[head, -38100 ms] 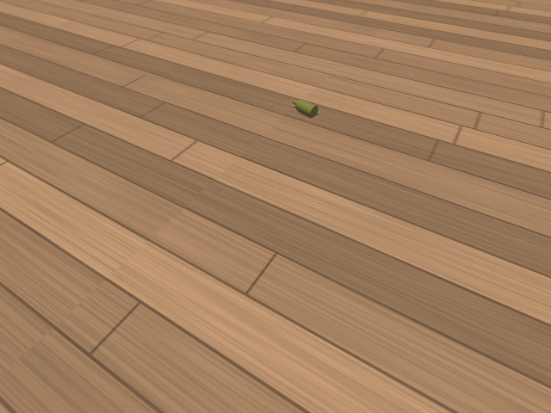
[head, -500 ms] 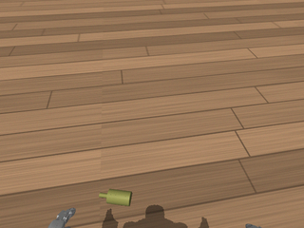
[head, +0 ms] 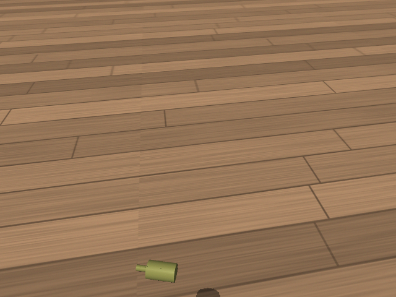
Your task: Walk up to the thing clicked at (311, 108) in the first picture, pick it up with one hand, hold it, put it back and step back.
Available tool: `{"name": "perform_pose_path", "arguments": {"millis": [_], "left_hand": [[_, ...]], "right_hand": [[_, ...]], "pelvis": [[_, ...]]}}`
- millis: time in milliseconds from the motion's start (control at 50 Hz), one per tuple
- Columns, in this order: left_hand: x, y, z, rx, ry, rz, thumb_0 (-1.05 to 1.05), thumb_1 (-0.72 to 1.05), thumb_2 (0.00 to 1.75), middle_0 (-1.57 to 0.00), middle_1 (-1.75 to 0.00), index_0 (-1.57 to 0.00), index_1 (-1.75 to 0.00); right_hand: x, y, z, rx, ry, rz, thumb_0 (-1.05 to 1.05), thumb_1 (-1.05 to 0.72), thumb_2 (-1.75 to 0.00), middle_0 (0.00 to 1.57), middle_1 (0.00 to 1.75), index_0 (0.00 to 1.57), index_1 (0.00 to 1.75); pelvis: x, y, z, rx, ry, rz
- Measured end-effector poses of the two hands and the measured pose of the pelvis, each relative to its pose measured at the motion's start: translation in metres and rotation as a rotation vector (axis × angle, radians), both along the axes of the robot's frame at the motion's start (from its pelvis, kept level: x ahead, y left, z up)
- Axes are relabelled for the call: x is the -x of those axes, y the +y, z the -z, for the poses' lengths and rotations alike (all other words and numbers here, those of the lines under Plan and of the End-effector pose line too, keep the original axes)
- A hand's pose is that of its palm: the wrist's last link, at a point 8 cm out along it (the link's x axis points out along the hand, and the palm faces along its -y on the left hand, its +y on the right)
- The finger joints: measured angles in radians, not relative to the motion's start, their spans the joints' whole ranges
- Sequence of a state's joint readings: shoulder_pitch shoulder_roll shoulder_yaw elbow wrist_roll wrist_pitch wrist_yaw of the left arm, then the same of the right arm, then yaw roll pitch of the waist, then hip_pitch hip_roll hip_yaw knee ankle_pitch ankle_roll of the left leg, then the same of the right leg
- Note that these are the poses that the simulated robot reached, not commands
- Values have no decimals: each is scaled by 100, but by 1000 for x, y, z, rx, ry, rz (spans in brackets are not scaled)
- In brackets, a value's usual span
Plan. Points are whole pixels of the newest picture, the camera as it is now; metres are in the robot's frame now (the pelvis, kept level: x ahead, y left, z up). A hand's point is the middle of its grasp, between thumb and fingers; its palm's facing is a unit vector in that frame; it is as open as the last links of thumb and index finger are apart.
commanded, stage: stand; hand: left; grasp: from above
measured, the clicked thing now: (156, 270) +0.46 +0.25 -0.73
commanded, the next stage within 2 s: step back in 1.80 s
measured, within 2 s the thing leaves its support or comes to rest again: neither
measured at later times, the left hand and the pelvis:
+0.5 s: hand out of the picture +0.05 +0.23 -0.16, palm faces +0.02 -0.94 -0.34, open 7.4 cm; pelvis +0.00 -0.01 +0.01, yaw +0 degrees
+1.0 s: hand out of the picture +0.08 +0.23 -0.15, palm faces +0.01 -0.94 -0.34, open 7.4 cm; pelvis +0.02 -0.02 +0.01, yaw +0 degrees
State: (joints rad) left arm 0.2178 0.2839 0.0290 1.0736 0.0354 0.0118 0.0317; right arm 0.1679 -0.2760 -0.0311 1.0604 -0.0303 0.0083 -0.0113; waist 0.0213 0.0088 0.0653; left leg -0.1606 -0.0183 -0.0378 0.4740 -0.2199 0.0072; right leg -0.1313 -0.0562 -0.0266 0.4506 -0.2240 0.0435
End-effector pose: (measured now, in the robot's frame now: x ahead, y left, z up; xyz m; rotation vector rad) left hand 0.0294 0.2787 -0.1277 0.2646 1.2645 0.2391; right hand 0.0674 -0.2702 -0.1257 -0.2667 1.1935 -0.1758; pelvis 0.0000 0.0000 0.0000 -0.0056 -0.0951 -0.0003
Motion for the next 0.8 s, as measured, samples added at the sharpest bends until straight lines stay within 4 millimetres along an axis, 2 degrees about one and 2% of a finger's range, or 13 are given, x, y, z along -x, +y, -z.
{"name": "perform_pose_path", "arguments": {"millis": [180,340,640,800], "left_hand": [[3,1,-5,-14,16,0,1,91,90,-20,-30,-20,-31],[-3,-2,-7,-17,23,2,1,91,90,-20,-30,-20,-31],[-33,-10,-10,-4,-17,19,1,90,90,-20,-30,-20,-31],[-42,-8,-12,-7,-22,26,1,90,90,-20,-30,-20,-31]], "right_hand": [[12,-14,-1,10,37,13,1,-91,-89,20,30,21,30],[18,-24,-1,17,70,18,1,-91,-89,20,30,20,30],[6,-29,-4,20,61,9,1,-91,-89,20,30,20,30],[-2,-31,-6,24,53,7,0,-91,-89,20,30,20,30]], "pelvis": [[3,-6,-3,-2,-1,-3],[0,-11,-4,-2,4,-4],[-7,-16,-7,-3,10,0],[-11,-16,-7,-3,17,0]]}}
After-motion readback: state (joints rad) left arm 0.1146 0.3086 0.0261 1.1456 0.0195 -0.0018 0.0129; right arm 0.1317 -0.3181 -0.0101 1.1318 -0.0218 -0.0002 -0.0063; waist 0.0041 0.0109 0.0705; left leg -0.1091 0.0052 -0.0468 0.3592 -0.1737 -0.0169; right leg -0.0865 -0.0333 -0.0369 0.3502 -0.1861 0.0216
